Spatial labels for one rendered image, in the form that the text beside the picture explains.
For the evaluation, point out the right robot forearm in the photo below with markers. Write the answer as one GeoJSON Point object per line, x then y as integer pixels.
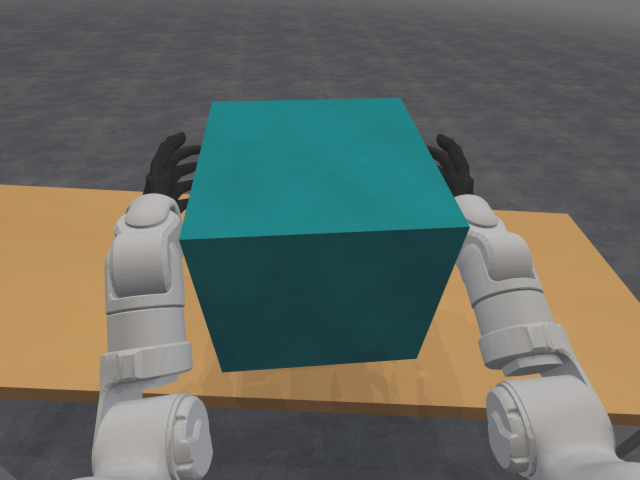
{"type": "Point", "coordinates": [518, 333]}

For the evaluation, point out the table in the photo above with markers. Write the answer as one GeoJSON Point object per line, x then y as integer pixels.
{"type": "Point", "coordinates": [53, 324]}

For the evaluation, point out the robot left hand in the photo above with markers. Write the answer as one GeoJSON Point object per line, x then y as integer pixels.
{"type": "Point", "coordinates": [164, 174]}

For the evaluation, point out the right robot upper arm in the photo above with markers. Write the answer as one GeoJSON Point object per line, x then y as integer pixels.
{"type": "Point", "coordinates": [553, 428]}

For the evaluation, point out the left robot forearm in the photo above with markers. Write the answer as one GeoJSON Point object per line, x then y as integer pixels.
{"type": "Point", "coordinates": [144, 300]}

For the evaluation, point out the carton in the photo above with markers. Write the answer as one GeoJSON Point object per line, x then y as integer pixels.
{"type": "Point", "coordinates": [318, 232]}

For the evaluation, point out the left robot upper arm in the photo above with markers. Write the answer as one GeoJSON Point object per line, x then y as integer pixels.
{"type": "Point", "coordinates": [157, 438]}

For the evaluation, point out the robot right hand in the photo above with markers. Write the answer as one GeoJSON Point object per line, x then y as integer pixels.
{"type": "Point", "coordinates": [455, 168]}

